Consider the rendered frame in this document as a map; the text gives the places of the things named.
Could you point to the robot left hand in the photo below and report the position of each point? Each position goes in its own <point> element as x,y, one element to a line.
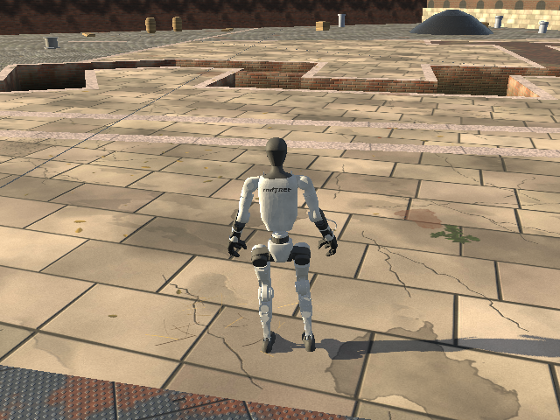
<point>238,245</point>

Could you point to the robot right shin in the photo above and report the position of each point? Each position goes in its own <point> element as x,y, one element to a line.
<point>305,304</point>

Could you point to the robot right forearm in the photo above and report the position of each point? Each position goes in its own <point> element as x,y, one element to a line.
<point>324,228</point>

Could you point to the robot left forearm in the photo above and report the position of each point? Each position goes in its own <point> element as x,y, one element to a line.
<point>236,229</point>

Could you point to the robot left upper arm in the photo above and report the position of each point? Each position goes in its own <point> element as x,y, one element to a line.
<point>250,185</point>

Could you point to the robot right upper arm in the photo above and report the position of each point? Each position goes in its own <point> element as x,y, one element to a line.
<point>310,196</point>

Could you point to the robot right hand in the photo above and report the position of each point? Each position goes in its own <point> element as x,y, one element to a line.
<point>333,244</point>

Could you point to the left robot foot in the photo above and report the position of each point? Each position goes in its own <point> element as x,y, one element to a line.
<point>267,345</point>

